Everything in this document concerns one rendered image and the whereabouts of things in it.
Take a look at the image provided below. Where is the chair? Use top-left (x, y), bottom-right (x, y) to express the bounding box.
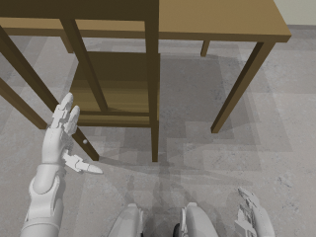
top-left (0, 0), bottom-right (161, 163)

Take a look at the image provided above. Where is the robot left hand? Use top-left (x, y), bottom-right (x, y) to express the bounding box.
top-left (41, 92), bottom-right (104, 175)

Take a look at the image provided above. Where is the table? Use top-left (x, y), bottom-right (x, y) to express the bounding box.
top-left (0, 0), bottom-right (292, 133)

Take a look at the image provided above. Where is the robot left thigh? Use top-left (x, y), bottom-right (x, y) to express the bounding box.
top-left (107, 206), bottom-right (144, 237)

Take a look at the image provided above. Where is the right robot shin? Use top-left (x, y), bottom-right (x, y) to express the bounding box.
top-left (179, 202), bottom-right (198, 237)

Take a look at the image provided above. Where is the robot right hand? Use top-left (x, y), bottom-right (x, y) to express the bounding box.
top-left (234, 187), bottom-right (276, 237)

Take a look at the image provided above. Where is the robot left forearm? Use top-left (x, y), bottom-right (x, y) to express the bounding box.
top-left (20, 163), bottom-right (67, 237)

